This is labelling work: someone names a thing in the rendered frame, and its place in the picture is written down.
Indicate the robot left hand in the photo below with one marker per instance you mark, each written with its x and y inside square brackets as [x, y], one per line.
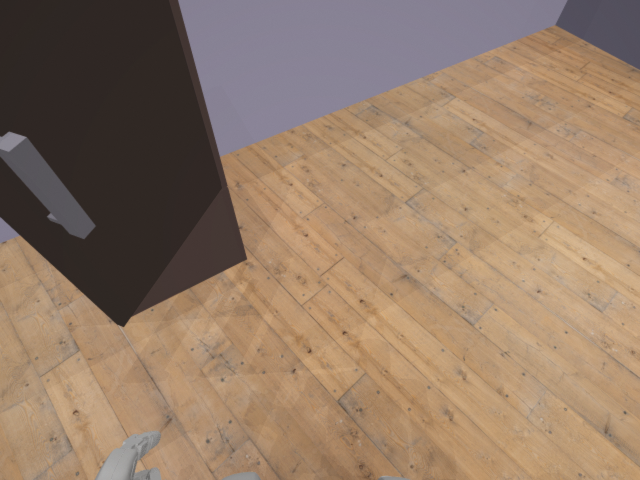
[121, 462]

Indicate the handle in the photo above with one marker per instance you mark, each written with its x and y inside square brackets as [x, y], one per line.
[27, 163]

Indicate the cupboard door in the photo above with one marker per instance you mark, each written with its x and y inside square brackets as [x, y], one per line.
[102, 90]

